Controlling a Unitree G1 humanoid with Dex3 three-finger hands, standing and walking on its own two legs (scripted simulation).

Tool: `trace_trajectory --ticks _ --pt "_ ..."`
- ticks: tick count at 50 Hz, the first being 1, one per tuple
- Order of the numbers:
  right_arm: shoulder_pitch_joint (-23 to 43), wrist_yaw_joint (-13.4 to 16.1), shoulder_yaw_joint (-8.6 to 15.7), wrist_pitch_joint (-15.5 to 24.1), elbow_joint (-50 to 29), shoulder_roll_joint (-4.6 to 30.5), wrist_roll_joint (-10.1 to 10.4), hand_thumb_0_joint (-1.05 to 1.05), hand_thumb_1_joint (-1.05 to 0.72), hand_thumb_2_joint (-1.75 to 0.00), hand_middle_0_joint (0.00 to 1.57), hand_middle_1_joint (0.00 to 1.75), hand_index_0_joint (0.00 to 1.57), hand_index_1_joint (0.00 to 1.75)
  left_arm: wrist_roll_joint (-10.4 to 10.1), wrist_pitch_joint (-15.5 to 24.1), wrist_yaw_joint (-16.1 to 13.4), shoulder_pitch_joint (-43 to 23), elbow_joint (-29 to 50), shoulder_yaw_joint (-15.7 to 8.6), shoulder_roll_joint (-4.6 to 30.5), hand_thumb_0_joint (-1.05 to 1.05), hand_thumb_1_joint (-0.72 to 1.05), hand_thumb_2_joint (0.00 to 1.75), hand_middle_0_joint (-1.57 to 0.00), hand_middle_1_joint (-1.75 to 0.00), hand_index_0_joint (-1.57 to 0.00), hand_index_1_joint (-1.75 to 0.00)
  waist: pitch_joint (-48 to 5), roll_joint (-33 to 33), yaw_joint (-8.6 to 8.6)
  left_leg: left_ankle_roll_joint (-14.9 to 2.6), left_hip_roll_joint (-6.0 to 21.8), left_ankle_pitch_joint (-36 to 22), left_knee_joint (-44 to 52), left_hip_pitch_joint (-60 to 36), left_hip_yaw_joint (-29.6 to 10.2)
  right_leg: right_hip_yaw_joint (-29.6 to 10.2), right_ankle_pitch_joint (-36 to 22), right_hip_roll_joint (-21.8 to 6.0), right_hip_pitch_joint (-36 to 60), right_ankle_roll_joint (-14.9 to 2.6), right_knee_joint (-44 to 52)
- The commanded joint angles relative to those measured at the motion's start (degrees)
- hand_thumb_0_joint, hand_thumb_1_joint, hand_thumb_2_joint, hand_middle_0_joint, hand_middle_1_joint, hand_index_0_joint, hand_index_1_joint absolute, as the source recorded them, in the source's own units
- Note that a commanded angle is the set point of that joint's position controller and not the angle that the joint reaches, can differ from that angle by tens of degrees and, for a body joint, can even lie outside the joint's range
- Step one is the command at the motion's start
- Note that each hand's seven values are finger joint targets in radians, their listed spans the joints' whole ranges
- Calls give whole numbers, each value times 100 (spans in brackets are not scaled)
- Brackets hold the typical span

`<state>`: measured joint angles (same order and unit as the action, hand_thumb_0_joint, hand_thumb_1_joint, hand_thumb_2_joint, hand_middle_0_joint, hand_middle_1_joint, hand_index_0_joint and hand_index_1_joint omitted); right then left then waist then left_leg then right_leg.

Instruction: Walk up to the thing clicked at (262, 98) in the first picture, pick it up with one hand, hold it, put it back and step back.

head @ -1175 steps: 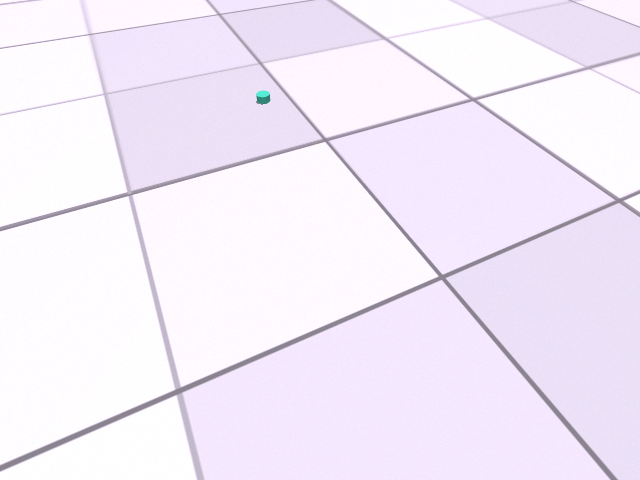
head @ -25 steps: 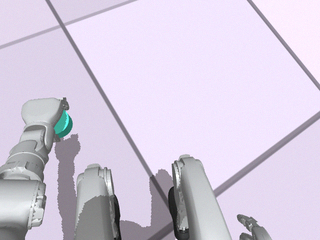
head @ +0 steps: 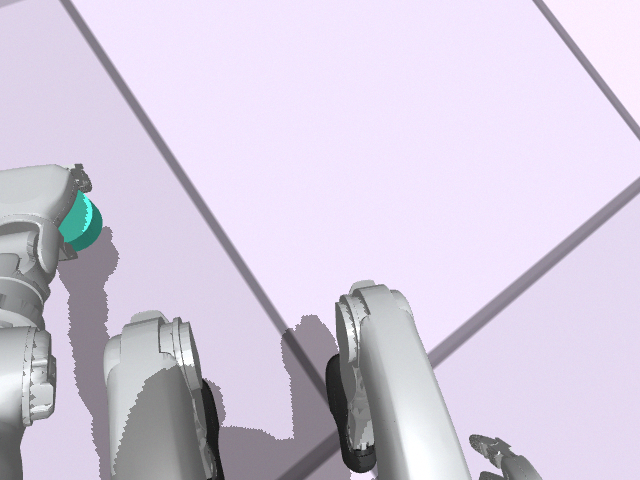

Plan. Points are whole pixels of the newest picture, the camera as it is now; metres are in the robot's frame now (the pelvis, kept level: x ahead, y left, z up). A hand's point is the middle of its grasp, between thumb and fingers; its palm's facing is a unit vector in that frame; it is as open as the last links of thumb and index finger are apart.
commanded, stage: crouch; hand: left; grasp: from above
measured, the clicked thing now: (64, 219) +0.46 +0.28 -0.20
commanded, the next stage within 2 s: lower in 0.34 s
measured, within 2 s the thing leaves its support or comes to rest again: rests again in 2.00 s
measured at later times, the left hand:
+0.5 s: hand (65, 225) +0.46 +0.29 -0.21, palm faces -0.45 -0.06 -0.89, open 10.1 cm
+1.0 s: hand (85, 232) +0.46 +0.28 -0.27, palm faces -0.45 -0.08 -0.89, open 10.1 cm
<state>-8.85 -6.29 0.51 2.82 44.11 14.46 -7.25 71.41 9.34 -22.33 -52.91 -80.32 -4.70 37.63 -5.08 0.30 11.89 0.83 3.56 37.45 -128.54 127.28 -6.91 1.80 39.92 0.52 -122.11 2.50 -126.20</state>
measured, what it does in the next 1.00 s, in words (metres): lowers itself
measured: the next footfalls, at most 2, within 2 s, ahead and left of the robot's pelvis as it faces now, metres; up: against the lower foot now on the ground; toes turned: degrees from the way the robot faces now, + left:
none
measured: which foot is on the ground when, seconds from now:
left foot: down 0.00-1.00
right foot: down 0.00-1.00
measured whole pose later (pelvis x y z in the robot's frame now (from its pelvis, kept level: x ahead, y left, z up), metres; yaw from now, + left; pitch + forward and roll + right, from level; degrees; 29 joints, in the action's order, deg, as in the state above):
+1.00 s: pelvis +0.00 +0.00 -0.07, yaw -4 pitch +31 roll -9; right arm -6.7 -9.3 -7.0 5.0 43.6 16.0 -12.4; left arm 74.4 12.6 -28.6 -56.1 -90.9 -8.9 47.7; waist 2.4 -3.3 16.4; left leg 1.9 2.9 38.5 -142.8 136.3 -12.5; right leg 4.8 39.8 2.5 -129.8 3.1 -137.9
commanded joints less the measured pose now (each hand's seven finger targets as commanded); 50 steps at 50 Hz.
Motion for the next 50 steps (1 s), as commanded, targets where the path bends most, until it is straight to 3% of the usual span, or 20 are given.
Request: trace_trajectory --ticks 1,8,10,11,14,24,27,31,36,41,44,46,48,50 --pt "-1145 21 382 88 -112 1345 -52 0 -91 -90 20 30 20 30 -23 65 -240 -1916 631 -203 1486 0 53 66 -88 -71 -92 -67 -3854 1283 72 -217 -213 -774 1091 -3059 519 531 -1199 165 1564 -417 1341" --pt "-1080 5 255 96 -54 1394 -104 0 -91 -90 20 30 20 30 23 156 -296 -2105 420 -280 1836 0 52 64 -86 -71 -90 -67 -3733 1314 71 -225 -211 -553 804 -2679 529 581 -997 209 1421 -426 1091" --pt "-1060 9 221 99 -39 1411 -122 0 -90 -90 20 30 20 30 24 172 -310 -2099 340 -245 1777 0 51 64 -86 -69 -90 -65 -3648 1329 95 -217 -209 -477 758 -2564 513 611 -916 218 1307 -426 1036" --pt "-1065 -10 174 103 -52 1384 -143 0 -91 -90 20 30 20 30 45 170 -315 -2026 236 -217 1749 0 52 63 -87 -70 -91 -66 -3547 1300 148 -228 -217 -539 692 -2478 529 605 -997 222 1373 -409 1035" --pt "-1109 -23 167 105 -25 1458 -144 0 -90 -90 20 30 20 30 31 180 -317 -2098 349 -323 1942 0 52 63 -87 -67 -91 -64 -3743 1355 98 -226 -202 -699 609 -2560 503 635 -1158 226 1395 -403 915" --pt "-1030 -49 62 92 -36 1491 -169 0 -91 -90 20 30 20 30 45 205 -320 -2044 215 -237 1931 0 47 62 -88 -63 -90 -60 -3500 1508 166 -196 -193 -629 452 -2422 431 733 -1136 259 1155 -418 681" --pt "-1025 -70 0 93 -58 1522 -209 0 -91 -90 20 30 20 30 62 235 -349 -1933 34 -216 1874 0 51 62 -90 -64 -92 -61 -3276 1383 272 -205 -198 -645 361 -2280 393 793 -1157 263 1067 -397 629" --pt "-1019 -89 -73 111 -58 1567 -261 0 -91 -90 20 30 20 30 124 335 -436 -2010 -38 -255 2017 0 53 63 -92 -65 -94 -62 -3247 1576 318 -172 -196 -759 270 -2415 346 843 -1254 268 983 -405 466" --pt "-1010 -144 -124 134 -50 1621 -372 0 -91 -90 20 30 20 30 210 431 -627 -2090 98 -508 2354 0 55 66 -92 -68 -95 -65 -3341 1709 354 -178 -176 -860 89 -2318 353 869 -1388 300 1112 -376 392" --pt "-1001 -202 -195 185 -37 1650 -463 0 -91 -90 20 30 20 30 256 378 -768 -2086 -86 -497 2378 0 56 67 -91 -70 -94 -67 -3240 1821 436 -175 -168 -796 4 -2239 324 905 -1363 319 1060 -375 318" --pt "-948 -227 -211 206 -68 1707 -471 0 -90 -90 20 30 20 30 231 362 -818 -1991 -109 -592 2494 0 55 68 -92 -65 -94 -63 -3244 1801 393 -168 -161 -739 -34 -2235 280 956 -1292 339 1001 -396 264" --pt "-915 -245 -272 234 -53 1715 -516 0 -90 -89 20 30 20 30 225 348 -846 -1933 -309 -496 2351 0 56 66 -92 -65 -94 -62 -3142 1844 494 -162 -158 -799 -86 -2230 268 994 -1363 352 964 -380 198" --pt "-923 -269 -314 279 -77 1743 -563 0 -90 -89 20 30 20 30 244 354 -874 -2025 -380 -479 2460 0 57 66 -92 -66 -95 -63 -3038 1753 582 -190 -152 -755 -198 -2044 258 990 -1389 366 1022 -359 210" --pt "-902 -270 -363 290 -57 1778 -562 0 -90 -89 20 30 20 30 232 362 -937 -1806 -443 -647 2632 0 56 68 -92 -65 -94 -62 -3012 1696 446 -186 -160 -787 -177 -1972 245 1019 -1369 364 1127 -357 211"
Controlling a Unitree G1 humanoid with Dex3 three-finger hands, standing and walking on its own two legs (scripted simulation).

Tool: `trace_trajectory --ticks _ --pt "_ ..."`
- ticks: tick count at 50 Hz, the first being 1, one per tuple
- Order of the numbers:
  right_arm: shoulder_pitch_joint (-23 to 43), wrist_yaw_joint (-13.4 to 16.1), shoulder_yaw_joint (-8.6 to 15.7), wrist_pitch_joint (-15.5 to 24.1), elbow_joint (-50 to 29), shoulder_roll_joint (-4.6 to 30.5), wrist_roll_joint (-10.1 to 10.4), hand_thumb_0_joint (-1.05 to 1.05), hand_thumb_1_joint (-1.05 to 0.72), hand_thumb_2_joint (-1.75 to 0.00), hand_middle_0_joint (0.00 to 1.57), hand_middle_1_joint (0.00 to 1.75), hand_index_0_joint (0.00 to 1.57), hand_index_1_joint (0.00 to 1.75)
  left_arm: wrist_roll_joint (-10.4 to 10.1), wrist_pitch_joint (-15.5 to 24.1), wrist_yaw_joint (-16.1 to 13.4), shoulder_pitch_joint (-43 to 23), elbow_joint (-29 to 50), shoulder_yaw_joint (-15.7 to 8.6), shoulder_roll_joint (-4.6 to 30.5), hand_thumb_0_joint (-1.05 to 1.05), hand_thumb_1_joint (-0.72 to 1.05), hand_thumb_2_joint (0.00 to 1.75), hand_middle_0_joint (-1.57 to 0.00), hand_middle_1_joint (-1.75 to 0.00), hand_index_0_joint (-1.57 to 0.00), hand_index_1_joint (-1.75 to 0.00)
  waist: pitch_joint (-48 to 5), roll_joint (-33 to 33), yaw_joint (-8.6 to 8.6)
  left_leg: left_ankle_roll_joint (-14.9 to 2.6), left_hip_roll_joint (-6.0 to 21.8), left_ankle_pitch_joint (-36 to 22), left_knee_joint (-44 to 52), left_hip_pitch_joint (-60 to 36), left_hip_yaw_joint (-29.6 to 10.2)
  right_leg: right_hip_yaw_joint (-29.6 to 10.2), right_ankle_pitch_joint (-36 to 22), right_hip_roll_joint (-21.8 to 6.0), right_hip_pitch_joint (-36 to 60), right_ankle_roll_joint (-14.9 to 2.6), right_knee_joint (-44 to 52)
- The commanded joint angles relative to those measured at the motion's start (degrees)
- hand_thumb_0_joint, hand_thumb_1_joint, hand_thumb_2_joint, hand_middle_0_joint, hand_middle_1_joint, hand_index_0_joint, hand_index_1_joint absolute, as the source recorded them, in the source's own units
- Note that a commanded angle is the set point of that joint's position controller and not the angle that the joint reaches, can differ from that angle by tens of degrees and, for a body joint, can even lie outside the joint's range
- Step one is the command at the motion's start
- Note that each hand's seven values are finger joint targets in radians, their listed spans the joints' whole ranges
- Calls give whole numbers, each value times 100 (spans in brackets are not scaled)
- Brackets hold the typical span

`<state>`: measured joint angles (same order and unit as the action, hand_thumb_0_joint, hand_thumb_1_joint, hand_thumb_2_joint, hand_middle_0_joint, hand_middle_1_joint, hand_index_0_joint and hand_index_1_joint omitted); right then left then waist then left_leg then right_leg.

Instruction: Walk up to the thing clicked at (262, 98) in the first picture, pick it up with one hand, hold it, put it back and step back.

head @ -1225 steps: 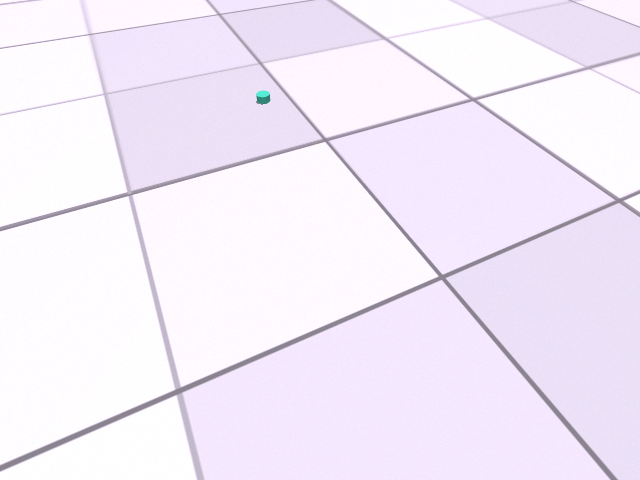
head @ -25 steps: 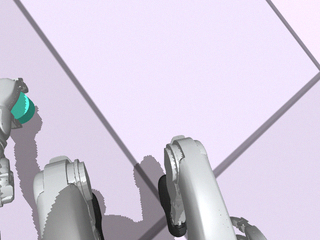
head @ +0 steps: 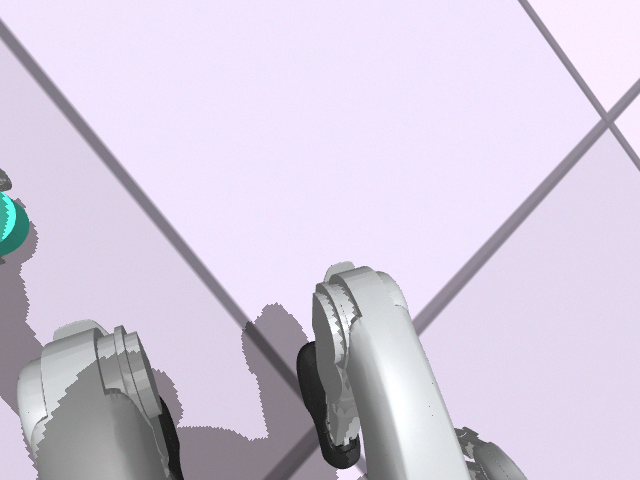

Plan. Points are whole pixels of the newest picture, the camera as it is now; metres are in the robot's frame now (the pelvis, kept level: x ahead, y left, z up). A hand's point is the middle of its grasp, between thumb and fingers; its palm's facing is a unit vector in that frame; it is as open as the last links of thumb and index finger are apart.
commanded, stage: rest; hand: left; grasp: from above
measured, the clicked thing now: out of the picture +0.46 +0.32 -0.23
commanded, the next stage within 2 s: open in 1.36 s
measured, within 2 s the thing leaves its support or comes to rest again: rests again in 1.00 s
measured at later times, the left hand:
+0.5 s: hand out of the picture +0.45 +0.31 -0.23, palm faces -0.43 -0.13 -0.89, open 10.1 cm
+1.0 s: hand out of the picture +0.45 +0.31 -0.24, palm faces -0.44 -0.13 -0.89, open 10.1 cm
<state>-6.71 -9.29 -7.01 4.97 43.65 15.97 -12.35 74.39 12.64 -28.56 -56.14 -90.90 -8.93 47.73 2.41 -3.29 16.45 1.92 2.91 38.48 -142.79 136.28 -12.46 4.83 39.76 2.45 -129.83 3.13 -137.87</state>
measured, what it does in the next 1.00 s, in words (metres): stands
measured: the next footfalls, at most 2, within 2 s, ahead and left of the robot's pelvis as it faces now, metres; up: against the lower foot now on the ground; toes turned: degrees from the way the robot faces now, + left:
none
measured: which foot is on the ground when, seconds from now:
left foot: down 0.00-1.00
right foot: down 0.00-1.00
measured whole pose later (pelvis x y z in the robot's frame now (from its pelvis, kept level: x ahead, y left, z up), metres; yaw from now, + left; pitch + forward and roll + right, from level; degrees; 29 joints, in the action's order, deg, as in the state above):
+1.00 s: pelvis +0.00 +0.01 -0.01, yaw -4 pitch +27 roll -13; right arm -4.1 -13.9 -14.3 12.0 41.6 18.1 -16.6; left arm 74.3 13.1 -36.0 -57.6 -99.8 -9.3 55.6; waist 8.0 -7.3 20.3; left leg 1.7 3.1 40.4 -147.3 135.6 -16.8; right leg 7.9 39.7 4.1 -127.7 4.1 -138.8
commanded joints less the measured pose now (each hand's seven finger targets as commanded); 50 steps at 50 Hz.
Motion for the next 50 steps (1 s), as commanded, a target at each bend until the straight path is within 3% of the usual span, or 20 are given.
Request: trace_trajectory --ticks 1,6,8,10,12,18,20,22,25,26,29,30,32,33,34,35,40,42,43,50 --pt "-1111 16 392 97 -19 1665 -81 0 -90 -90 20 30 20 30 -76 53 -328 -1571 639 -194 1596 0 58 67 -93 -65 -96 -62 -3696 2091 65 -276 -90 -895 1179 -2924 801 739 -1341 180 1780 -445 1357" --pt "-1047 -34 318 168 -87 1743 -156 0 -90 -90 20 30 20 30 -53 81 -449 -1494 432 -334 1827 0 60 70 -94 -67 -97 -65 -3699 2045 130 -295 -58 -950 1079 -2767 740 774 -1471 229 1956 -414 1309" --pt "-1038 -52 252 198 -83 1705 -190 0 -90 -90 20 30 20 30 -27 83 -431 -1493 304 -107 1572 0 60 66 -94 -66 -97 -63 -3487 2101 166 -272 -72 -794 1100 -2772 742 803 -1272 230 1826 -442 1331" --pt "-997 -61 238 235 -127 1789 -217 0 -90 -90 20 30 20 30 -31 112 -493 -1613 488 -270 1886 0 62 68 -96 -67 -99 -64 -3607 2208 176 -265 -57 -802 1121 -2899 676 864 -1290 245 1843 -436 1278" --pt "-940 -94 201 271 -109 1737 -233 0 -90 -90 20 30 20 30 -13 82 -526 -1445 280 -153 1719 0 63 69 -97 -68 -100 -65 -3586 2255 170 -247 -50 -861 1119 -2959 677 872 -1369 261 1841 -438 1198" --pt "-963 -157 138 364 -43 1827 -297 0 -90 -90 20 30 20 30 5 78 -695 -1555 240 -281 1986 0 64 70 -98 -67 -100 -64 -3506 2270 307 -263 -1 -1083 958 -2933 632 892 -1658 287 1973 -386 1174" --pt "-884 -171 111 408 -78 1817 -297 0 -90 -90 20 30 20 30 -62 75 -728 -1471 190 -242 1899 0 63 70 -97 -66 -99 -64 -3466 2308 253 -257 0 -1026 991 -2891 623 890 -1595 295 2003 -394 1209" --pt "-920 -221 79 442 -69 1822 -361 0 -90 -90 20 30 20 30 21 60 -730 -1561 166 -129 1871 0 66 69 -99 -67 -101 -64 -3440 2440 357 -229 9 -1051 1007 -3061 594 953 -1617 298 1933 -399 1126" --pt "-909 -244 66 472 -93 1909 -361 0 -90 -90 20 30 20 30 -37 38 -772 -1470 89 -258 2035 0 65 70 -98 -68 -101 -65 -3426 2366 347 -248 10 -1037 983 -2967 575 961 -1613 301 2020 -390 1149" --pt "-844 -251 51 494 -126 1899 -357 0 -90 -90 20 30 20 30 -70 39 -755 -1541 119 -134 1893 0 64 71 -98 -67 -100 -65 -3353 2351 364 -241 17 -1017 949 -2947 573 975 -1583 301 1949 -391 1160" --pt "-882 -288 6 534 -97 1927 -395 0 -90 -90 20 30 20 30 -48 41 -779 -1540 1 -157 2029 0 63 69 -98 -65 -100 -63 -3310 2391 434 -242 24 -1006 970 -2957 537 990 -1610 324 2017 -383 1139" --pt "-849 -284 11 530 -141 1953 -364 0 -90 -90 20 30 20 30 -112 52 -808 -1465 69 -241 2043 0 64 68 -98 -65 -101 -62 -3326 2315 329 -243 20 -980 1015 -2895 525 1016 -1548 326 2019 -383 1187" --pt "-720 -304 -38 564 -177 1908 -364 0 -90 -90 20 30 20 30 -93 62 -810 -1508 35 -64 1966 0 61 67 -97 -64 -99 -62 -3279 2458 371 -235 39 -896 995 -2891 528 969 -1484 340 2006 -402 1169" --pt "-819 -300 -44 550 -132 1949 -401 0 -90 -90 20 30 20 30 -83 68 -846 -1468 52 -206 2093 0 59 69 -96 -65 -98 -63 -3385 2398 399 -245 50 -1028 985 -2955 510 992 -1648 358 2164 -384 1189" --pt "-777 -322 -78 575 -169 1903 -371 0 -90 -90 20 30 20 30 -105 40 -812 -1504 -98 77 1732 0 60 68 -96 -64 -98 -62 -3245 2308 438 -241 25 -966 958 -2905 511 1022 -1574 340 1982 -380 1142" --pt "-791 -335 -56 599 -120 1952 -389 0 -90 -90 20 30 20 30 -89 54 -836 -1541 -40 -80 2043 0 61 67 -96 -64 -98 -61 -3255 2372 479 -244 48 -947 952 -2934 500 1027 -1578 349 1995 -379 1144" --pt "-751 -371 -109 686 -177 2031 -368 0 -90 -90 20 30 20 30 -114 84 -908 -1567 -113 -131 2151 0 64 66 -99 -62 -101 -60 -3071 2390 458 -227 48 -811 994 -2886 455 1073 -1402 346 1930 -388 1156" --pt "-684 -382 -146 698 -222 2014 -395 0 -90 -90 20 30 20 30 -86 79 -933 -1437 -158 -30 1960 0 62 67 -97 -63 -99 -61 -3203 2440 444 -199 53 -1004 1024 -3043 436 1112 -1576 368 1994 -388 1117" --pt "-736 -391 -145 687 -161 2052 -413 0 -90 -90 20 30 20 30 -91 83 -967 -1384 -208 -141 2103 0 61 67 -97 -63 -99 -61 -3229 2477 477 -186 69 -1114 1040 -3106 402 1146 -1667 370 2042 -384 1088" --pt "-699 -430 -219 769 -184 2089 -441 0 -90 -90 20 30 20 30 -90 82 -1029 -1527 -294 -107 2236 0 62 70 -98 -63 -100 -62 -2979 2410 545 -229 70 -874 937 -2885 424 1100 -1515 373 2038 -356 1185"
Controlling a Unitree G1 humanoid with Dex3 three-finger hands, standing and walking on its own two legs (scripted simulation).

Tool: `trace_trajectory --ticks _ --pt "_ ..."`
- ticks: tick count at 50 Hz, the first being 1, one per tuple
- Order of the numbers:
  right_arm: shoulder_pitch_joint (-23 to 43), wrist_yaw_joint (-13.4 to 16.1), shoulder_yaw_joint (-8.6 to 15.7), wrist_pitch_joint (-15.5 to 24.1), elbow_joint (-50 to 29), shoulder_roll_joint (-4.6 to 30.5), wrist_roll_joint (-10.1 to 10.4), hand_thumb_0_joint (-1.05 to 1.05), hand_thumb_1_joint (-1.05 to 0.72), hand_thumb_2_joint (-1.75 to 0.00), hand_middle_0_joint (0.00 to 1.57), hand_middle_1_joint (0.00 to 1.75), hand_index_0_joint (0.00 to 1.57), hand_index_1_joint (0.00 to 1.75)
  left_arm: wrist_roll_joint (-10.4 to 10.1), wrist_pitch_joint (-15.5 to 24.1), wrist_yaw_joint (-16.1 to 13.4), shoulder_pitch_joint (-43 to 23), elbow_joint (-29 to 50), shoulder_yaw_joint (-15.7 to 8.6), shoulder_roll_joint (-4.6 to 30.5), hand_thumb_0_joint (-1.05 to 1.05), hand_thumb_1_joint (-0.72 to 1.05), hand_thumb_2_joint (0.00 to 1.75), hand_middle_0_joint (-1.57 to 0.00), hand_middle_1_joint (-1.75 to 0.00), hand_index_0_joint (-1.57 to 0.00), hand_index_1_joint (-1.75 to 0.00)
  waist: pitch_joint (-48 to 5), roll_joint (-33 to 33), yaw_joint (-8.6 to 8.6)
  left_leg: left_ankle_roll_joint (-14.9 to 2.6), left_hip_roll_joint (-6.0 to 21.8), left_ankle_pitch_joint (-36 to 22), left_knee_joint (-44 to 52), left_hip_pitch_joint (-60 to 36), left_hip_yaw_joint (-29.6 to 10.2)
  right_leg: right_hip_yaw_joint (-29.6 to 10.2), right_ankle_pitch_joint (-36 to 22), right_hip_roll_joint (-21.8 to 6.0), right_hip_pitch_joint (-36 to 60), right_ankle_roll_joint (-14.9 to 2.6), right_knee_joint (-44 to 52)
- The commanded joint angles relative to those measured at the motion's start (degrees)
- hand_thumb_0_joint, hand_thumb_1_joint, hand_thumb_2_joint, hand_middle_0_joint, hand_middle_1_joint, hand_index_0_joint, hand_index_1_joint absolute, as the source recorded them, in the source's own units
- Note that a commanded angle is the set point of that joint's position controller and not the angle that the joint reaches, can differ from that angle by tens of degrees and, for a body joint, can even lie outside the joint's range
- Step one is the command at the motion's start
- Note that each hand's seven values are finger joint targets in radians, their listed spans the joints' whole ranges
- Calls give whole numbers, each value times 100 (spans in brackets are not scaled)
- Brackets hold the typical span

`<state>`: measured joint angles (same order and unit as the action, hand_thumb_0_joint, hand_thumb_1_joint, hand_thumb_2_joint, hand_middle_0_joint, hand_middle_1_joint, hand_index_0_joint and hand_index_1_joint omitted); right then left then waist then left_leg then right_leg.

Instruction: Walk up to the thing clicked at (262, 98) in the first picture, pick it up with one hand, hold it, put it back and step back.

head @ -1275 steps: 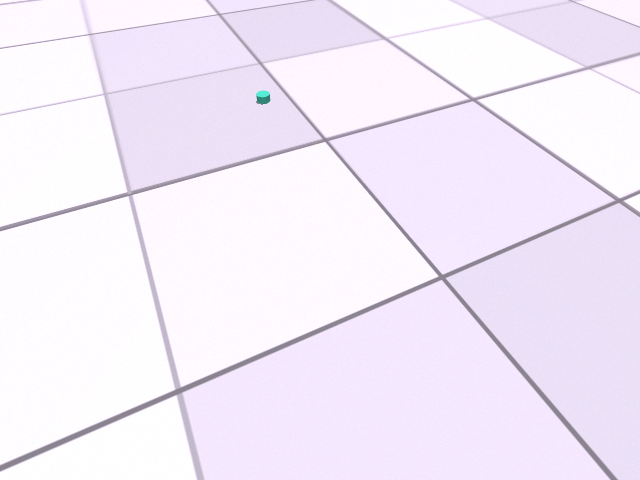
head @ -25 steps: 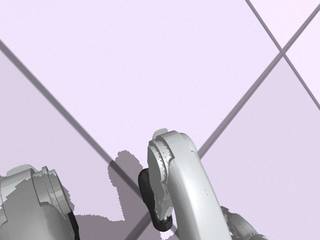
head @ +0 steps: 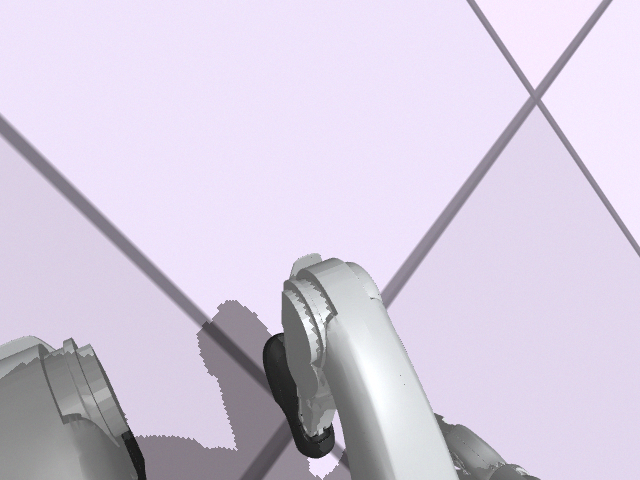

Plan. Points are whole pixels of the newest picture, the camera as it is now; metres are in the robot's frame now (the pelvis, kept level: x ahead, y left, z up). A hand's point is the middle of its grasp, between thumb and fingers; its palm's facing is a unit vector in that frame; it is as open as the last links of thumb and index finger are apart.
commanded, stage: rest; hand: left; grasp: from above
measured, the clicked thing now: out of the picture +0.44 +0.34 -0.27
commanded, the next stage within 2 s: open in 0.36 s
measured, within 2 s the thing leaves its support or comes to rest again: neither
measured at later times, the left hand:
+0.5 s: hand out of the picture +0.43 +0.33 -0.24, palm faces -0.42 -0.16 -0.89, open 10.1 cm
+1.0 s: hand out of the picture +0.43 +0.33 -0.24, palm faces -0.42 -0.15 -0.90, open 12.9 cm
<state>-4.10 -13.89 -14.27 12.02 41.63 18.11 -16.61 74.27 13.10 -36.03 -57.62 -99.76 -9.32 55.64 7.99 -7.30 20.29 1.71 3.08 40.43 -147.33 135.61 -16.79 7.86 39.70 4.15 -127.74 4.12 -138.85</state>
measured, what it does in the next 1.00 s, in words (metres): stands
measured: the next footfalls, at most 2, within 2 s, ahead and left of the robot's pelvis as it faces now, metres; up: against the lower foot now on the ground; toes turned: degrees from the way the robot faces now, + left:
none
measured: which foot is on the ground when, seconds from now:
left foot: down 0.00-1.00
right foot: down 0.00-1.00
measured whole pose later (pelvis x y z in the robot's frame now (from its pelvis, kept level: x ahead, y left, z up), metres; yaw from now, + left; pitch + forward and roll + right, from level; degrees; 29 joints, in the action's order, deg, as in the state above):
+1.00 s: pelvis +0.00 +0.00 +0.00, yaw -1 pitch +25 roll -14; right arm -2.9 -15.2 -17.6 15.4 40.0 20.0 -17.2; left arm 72.3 12.2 -37.4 -58.5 -100.6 -7.3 58.6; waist 10.9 -9.1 21.5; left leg 1.4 3.1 40.5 -147.8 134.5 -18.2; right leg 9.0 39.1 4.6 -126.0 4.6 -137.9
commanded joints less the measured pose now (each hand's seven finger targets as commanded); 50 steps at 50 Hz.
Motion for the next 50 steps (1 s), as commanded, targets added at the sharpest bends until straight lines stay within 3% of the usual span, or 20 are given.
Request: trace_trajectory --ticks 1,7,12,13,14,16,17,23,29,33,43,50 --pt "-954 10 486 92 -36 1889 -28 0 -90 -90 20 30 20 30 -69 47 -257 -1482 641 75 1294 0 63 67 -99 -62 -100 -60 -3525 2836 237 -205 47 -1100 1381 -2845 850 816 -1543 192 1805 -452 1245" --pt "-968 -14 402 137 39 1868 -33 0 -90 -90 20 30 20 30 -122 45 -303 -1350 528 -74 1518 0 62 71 -99 -63 -100 -62 -3654 2822 189 -197 84 -1208 1362 -2871 805 797 -1641 233 2019 -450 1256" --pt "-904 -35 395 178 -10 1961 -17 0 -90 -90 20 30 20 30 -147 33 -279 -1477 450 150 1358 0 61 70 -97 -63 -98 -62 -3408 2821 323 -183 85 -1164 1343 -2866 762 876 -1597 204 1810 -449 1160" --pt "-893 -22 367 167 -5 1955 -33 0 -90 -90 20 30 20 30 -133 33 -307 -1399 413 48 1488 0 60 72 -97 -65 -98 -64 -3441 2848 262 -175 94 -1158 1410 -2871 742 881 -1576 242 1848 -464 1198" --pt "-854 -16 375 173 -46 1986 -22 0 -90 -90 20 30 20 30 -155 48 -301 -1448 402 141 1385 0 62 70 -97 -64 -99 -62 -3341 2807 305 -181 82 -1074 1396 -2790 731 892 -1506 221 1763 -455 1219" --pt "-883 -27 275 164 -52 1931 -46 0 -90 -90 20 30 20 30 -111 54 -313 -1327 320 72 1501 0 64 70 -99 -64 -100 -62 -3297 2727 271 -192 89 -1050 1401 -2751 736 898 -1496 235 1827 -445 1244" --pt "-910 -46 313 179 -77 1997 -62 0 -90 -90 20 30 20 30 -107 61 -302 -1347 325 141 1421 0 65 70 -100 -64 -101 -62 -3276 2828 338 -182 79 -1106 1393 -2840 740 907 -1544 218 1797 -447 1181" --pt "-756 -30 182 217 -125 1946 -41 0 -90 -90 20 30 20 30 -177 73 -298 -1348 260 222 1494 0 66 70 -101 -63 -102 -61 -3185 2605 320 -207 94 -915 1360 -2688 720 888 -1413 233 1842 -422 1278" --pt "-816 -22 181 250 -167 2001 -33 0 -89 -90 20 30 20 30 -194 76 -304 -1366 334 271 1494 0 18 57 -54 -61 -56 -59 -3204 2690 351 -203 99 -994 1360 -2786 707 891 -1498 235 1867 -418 1285" --pt "-798 -26 167 260 -150 2008 -43 0 -89 -90 20 30 20 30 -222 105 -355 -1396 435 233 1544 0 -12 64 -41 -68 -42 -67 -3243 2741 327 -183 115 -1005 1389 -2816 693 899 -1494 249 1942 -424 1275" --pt "-729 -66 230 347 -128 2102 -61 0 -89 -90 20 30 20 30 -237 -17 -436 -1400 539 226 1514 0 -34 82 -24 -81 -24 -81 -3286 3022 328 -113 135 -1114 1487 -3005 660 931 -1583 259 1960 -455 1278" --pt "-870 -114 173 377 -123 2072 -43 0 -89 -90 20 30 20 30 -295 -91 -287 -1267 462 139 1628 0 -45 90 -14 -91 -14 -91 -3321 2906 355 -148 131 -1295 1402 -2995 685 914 -1761 257 2092 -424 1272"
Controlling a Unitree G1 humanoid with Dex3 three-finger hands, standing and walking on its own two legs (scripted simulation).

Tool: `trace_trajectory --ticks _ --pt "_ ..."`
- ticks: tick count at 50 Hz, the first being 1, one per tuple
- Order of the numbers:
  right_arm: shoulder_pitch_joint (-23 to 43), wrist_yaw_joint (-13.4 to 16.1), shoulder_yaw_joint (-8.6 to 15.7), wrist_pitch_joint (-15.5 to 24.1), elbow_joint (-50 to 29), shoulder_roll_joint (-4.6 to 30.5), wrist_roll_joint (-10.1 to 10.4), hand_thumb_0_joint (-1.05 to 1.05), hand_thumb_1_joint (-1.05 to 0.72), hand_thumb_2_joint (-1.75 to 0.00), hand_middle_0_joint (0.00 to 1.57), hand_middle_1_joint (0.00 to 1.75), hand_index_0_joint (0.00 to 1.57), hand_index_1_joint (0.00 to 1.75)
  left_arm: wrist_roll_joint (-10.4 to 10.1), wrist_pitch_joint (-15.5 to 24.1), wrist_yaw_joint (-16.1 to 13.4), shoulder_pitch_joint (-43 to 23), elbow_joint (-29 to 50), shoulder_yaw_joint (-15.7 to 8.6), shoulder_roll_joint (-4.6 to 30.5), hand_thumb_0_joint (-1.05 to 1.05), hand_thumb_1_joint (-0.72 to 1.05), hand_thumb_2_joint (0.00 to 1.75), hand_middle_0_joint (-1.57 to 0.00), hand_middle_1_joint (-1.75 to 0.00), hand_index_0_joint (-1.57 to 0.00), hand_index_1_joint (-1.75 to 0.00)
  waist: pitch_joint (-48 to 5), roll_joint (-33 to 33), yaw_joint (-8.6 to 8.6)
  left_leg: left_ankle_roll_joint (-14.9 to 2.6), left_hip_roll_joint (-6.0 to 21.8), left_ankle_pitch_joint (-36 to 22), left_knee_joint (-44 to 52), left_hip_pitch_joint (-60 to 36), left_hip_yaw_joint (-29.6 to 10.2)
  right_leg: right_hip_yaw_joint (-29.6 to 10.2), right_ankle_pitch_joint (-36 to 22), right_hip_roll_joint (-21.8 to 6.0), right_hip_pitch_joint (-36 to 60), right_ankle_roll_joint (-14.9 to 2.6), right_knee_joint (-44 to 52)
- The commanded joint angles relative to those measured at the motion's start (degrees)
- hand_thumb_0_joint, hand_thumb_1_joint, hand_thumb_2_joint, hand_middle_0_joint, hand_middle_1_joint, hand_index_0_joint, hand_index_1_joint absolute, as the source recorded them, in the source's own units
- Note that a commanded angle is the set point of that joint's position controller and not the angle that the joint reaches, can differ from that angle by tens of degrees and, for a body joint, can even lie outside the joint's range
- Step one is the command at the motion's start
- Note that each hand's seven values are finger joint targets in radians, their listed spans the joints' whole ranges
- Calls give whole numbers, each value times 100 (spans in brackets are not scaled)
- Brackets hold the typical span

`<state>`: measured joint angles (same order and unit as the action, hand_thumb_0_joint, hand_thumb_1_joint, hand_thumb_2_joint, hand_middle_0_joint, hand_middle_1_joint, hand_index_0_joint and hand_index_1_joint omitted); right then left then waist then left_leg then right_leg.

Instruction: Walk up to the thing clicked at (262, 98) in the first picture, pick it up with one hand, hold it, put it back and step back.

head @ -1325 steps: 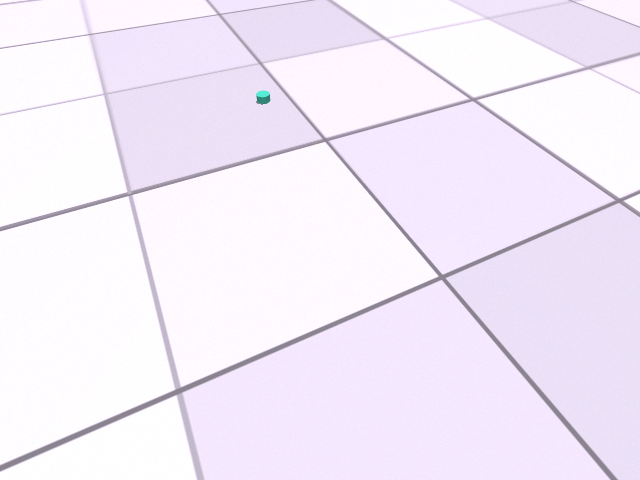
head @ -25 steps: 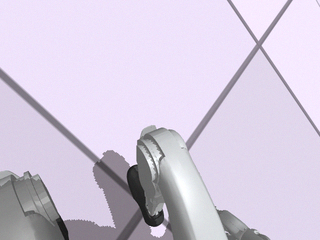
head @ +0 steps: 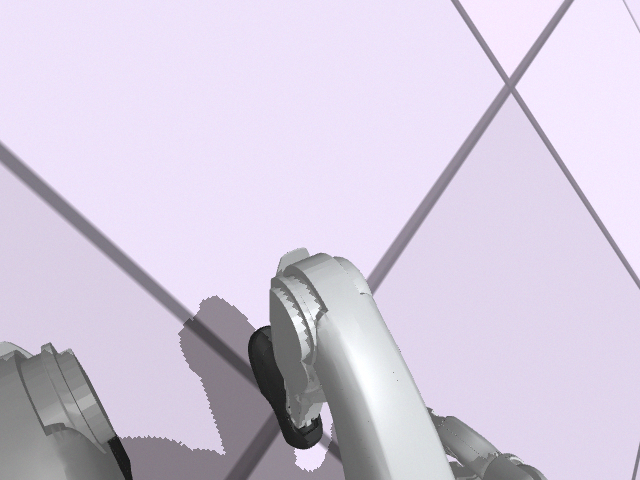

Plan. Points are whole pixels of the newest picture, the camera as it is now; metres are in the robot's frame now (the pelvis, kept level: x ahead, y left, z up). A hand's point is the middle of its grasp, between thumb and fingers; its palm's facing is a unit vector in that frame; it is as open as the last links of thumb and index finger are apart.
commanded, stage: open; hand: left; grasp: from above
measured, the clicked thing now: out of the picture +0.44 +0.34 -0.27
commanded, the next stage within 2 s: withdraw in 0.28 s
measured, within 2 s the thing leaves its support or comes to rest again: neither
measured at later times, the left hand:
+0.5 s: hand out of the picture +0.43 +0.34 -0.24, palm faces -0.40 -0.17 -0.90, open 14.0 cm
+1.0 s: hand out of the picture +0.42 +0.36 -0.08, palm faces -0.43 -0.11 -0.90, open 14.0 cm
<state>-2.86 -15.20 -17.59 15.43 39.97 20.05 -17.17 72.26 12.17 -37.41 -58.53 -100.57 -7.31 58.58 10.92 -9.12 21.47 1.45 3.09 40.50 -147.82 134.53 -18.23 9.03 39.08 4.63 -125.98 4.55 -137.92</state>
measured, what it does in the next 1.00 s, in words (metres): stands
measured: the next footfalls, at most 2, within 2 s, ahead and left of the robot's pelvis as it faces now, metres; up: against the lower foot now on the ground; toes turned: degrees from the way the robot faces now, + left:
none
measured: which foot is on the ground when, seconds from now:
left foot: down 0.00-1.00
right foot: down 0.00-1.00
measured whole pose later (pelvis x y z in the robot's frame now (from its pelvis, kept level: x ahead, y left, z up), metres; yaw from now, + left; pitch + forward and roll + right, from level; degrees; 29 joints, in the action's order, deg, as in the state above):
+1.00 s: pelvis -0.01 -0.01 +0.05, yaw +6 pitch +32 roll -9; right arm -6.1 -11.9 -5.3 3.4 38.7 16.9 -6.3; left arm 65.5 6.4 -12.6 -54.1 -74.8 -0.5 43.1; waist -3.3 1.1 12.1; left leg 0.8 2.8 37.2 -135.5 131.0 -10.5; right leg 4.3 38.8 1.4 -124.2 3.1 -130.8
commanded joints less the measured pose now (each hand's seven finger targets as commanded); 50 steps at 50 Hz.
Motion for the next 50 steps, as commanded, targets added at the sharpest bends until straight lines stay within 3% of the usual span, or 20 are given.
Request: trace_trajectory --ticks 1,4,10,16,20,21,24,25,26,28,29,31,33,37,41,43,47,49,50 --pt "-975 5 492 46 38 1863 29 0 -89 -90 20 30 20 30 -108 7 -109 -1240 608 -10 1300 0 -46 91 -13 -92 -13 -92 -3590 3082 256 -128 116 -1303 1412 -2862 834 797 -1700 185 1879 -461 1148" --pt "-979 19 493 42 36 1884 37 0 -89 -90 20 30 20 30 -197 47 -54 -1228 615 -77 1374 0 -49 94 -10 -96 -10 -96 -3535 3050 236 -129 123 -1213 1465 -2817 810 814 -1579 176 1847 -469 1183" --pt "-970 61 491 -35 -35 1911 30 0 -89 -90 20 30 20 30 -130 179 -6 -1220 669 53 1286 0 -51 96 -7 -100 -7 -99 -3540 3039 258 -127 114 -1121 1483 -2830 790 830 -1517 168 1813 -475 1176" --pt "-1016 102 428 -94 -16 1864 20 0 -89 -90 20 30 20 30 -69 226 -141 -1144 621 -39 1391 0 -51 98 -7 -99 -7 -99 -3600 2950 239 -144 142 -1188 1484 -2801 816 786 -1607 222 1999 -464 1274" --pt "-962 124 497 -58 -58 1927 24 0 -90 -90 20 30 20 30 -63 172 -176 -1284 688 92 1309 0 -49 95 -6 -101 -8 -98 -3437 3005 280 -138 130 -1003 1493 -2767 823 792 -1425 190 1804 -471 1285" --pt "-1037 119 498 -62 -36 1933 17 0 -90 -90 20 30 20 30 -59 163 -223 -1328 748 -100 1484 0 -48 95 -7 -100 -8 -98 -3538 3079 240 -128 141 -1081 1544 -2850 809 808 -1486 200 1869 -478 1275" --pt "-980 105 607 -53 -24 1923 53 0 -90 -90 20 30 20 30 -15 71 -238 -1391 1052 -228 1600 0 -49 96 -7 -99 -8 -97 -3746 3344 119 -75 139 -1126 1635 -3027 818 768 -1485 176 1862 -515 1217" --pt "-1013 72 632 -20 -62 1886 64 0 -90 -90 20 30 20 30 16 32 -170 -1499 1277 -143 1498 0 -49 95 -7 -99 -8 -97 -3812 3520 134 -57 126 -1180 1632 -3160 813 796 -1527 147 1734 -517 1153" --pt "-1034 44 689 -10 -14 1890 73 0 -90 -90 20 30 20 30 5 -19 -130 -1482 1411 -262 1615 0 -49 96 -7 -98 -8 -97 -3957 3690 73 -37 142 -1226 1649 -3302 819 786 -1551 134 1735 -528 1129" --pt "-976 21 839 -21 -62 1818 163 0 -90 -90 20 30 20 30 -139 -118 -49 -1344 2142 -438 1554 0 -50 96 -7 -98 -8 -97 -4652 4043 -241 -5 108 -1502 1708 -3575 896 716 -1743 124 1859 -561 1165" --pt "-980 -14 911 -37 -108 1737 195 0 -90 -90 20 30 20 30 -202 -174 24 -1225 2559 -419 1360 0 -50 97 -7 -98 -7 -97 -5008 4349 -382 37 87 -1698 1826 -3810 919 704 -1863 103 1861 -599 1127" --pt "-928 -54 1090 -146 -45 1638 334 0 -90 -90 20 30 20 30 -287 -352 268 -771 2733 -233 971 0 -51 97 -7 -98 -7 -97 -5088 4415 -583 27 62 -1706 1925 -3723 1015 636 -1822 119 1616 -634 1158" --pt "-1122 -78 1310 -317 11 1585 473 0 -89 -90 20 30 20 30 -362 -558 535 -624 2865 -213 713 0 -50 97 -6 -98 -7 -97 -4971 4066 -626 -43 13 -1604 1946 -3325 1127 529 -1794 121 1529 -623 1289" --pt "-1335 -90 1550 -584 27 1399 808 0 -90 -90 20 30 20 30 -638 -831 1189 -737 3139 360 -255 0 -51 98 -7 -99 -7 -99 -4716 3360 -584 -166 -17 -1270 2155 -3016 1178 364 -1534 96 1344 -620 1599" --pt "-1534 52 1737 -858 -12 1312 992 0 -90 -90 20 30 20 30 -776 -797 1829 -1236 3591 564 -420 0 -52 100 -7 -101 -7 -101 -4825 2793 -512 -230 -91 -854 2435 -2962 1158 189 -1128 22 1596 -633 1897" --pt "-1566 170 1778 -981 -54 1284 1060 0 -90 -90 20 30 20 30 -734 -757 2070 -1315 3698 546 -353 0 -52 100 -8 -101 -7 -101 -4840 2599 -584 -235 -117 -803 2531 -3059 1157 148 -1056 -25 1621 -637 1989" --pt "-1550 399 1734 -1202 -186 1120 1107 0 -90 -90 20 30 20 30 -699 -567 2405 -1125 3254 562 -386 0 -52 101 -7 -101 -7 -101 -4479 1972 -589 -316 -206 -754 2489 -2589 1358 -10 -853 -50 1844 -623 2259" --pt "-1504 513 1682 -1277 -229 1075 1101 0 -90 -90 20 30 20 30 -652 -454 2486 -989 3053 454 -202 0 -52 101 -8 -101 -7 -101 -4393 1791 -698 -337 -240 -765 2521 -2475 1423 -63 -778 -79 1964 -617 2324" --pt "-1496 565 1647 -1305 -257 1063 1099 0 -89 -90 20 30 20 30 -631 -393 2513 -1041 2990 465 -168 0 -51 100 -7 -101 -7 -101 -4306 1758 -668 -340 -246 -743 2530 -2442 1426 -64 -731 -86 1948 -625 2338"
